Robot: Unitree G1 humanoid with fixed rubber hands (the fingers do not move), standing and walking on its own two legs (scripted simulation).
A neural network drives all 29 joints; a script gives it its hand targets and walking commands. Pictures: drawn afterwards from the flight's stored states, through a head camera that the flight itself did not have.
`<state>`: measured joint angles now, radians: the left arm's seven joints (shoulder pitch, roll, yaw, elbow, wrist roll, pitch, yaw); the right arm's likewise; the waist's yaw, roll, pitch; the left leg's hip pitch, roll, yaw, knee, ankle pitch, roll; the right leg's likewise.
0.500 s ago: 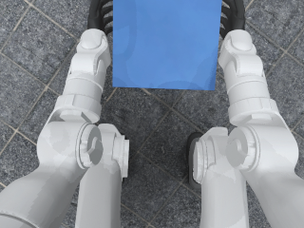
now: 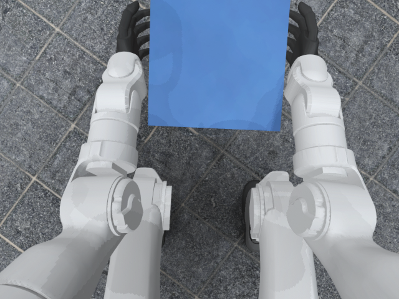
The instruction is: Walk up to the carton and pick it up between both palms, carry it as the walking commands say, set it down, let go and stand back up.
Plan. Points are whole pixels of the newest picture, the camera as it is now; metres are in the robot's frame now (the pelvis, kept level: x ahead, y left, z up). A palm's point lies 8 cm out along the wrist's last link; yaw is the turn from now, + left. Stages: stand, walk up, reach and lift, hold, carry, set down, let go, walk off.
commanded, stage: reach and lift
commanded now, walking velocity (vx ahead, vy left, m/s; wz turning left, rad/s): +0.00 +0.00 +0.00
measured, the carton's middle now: (213, 74) +0.50 -0.01 -0.18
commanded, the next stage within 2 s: none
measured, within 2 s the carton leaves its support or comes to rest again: neither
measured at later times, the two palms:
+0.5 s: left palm (112, 47) +0.50 +0.14 -0.03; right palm (325, 50) +0.50 -0.15 -0.03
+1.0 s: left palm (83, 35) +0.48 +0.14 +0.04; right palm (360, 40) +0.48 -0.15 +0.04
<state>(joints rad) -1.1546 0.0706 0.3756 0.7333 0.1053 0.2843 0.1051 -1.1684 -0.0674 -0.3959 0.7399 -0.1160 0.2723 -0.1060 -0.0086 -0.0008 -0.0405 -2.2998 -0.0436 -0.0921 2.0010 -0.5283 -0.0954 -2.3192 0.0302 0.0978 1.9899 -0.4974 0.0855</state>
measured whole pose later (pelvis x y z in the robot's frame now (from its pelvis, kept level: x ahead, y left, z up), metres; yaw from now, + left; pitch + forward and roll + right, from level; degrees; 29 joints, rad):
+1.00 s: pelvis +0.01 +0.00 +0.10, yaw +0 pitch +44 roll +0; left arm -0.94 -0.04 0.44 0.66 0.20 0.37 0.06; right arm -0.95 0.04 -0.46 0.66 -0.23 0.35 -0.06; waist 0.00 0.00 -0.22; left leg -1.95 -0.03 -0.08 1.69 -0.50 -0.07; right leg -1.97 0.02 0.09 1.68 -0.47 0.07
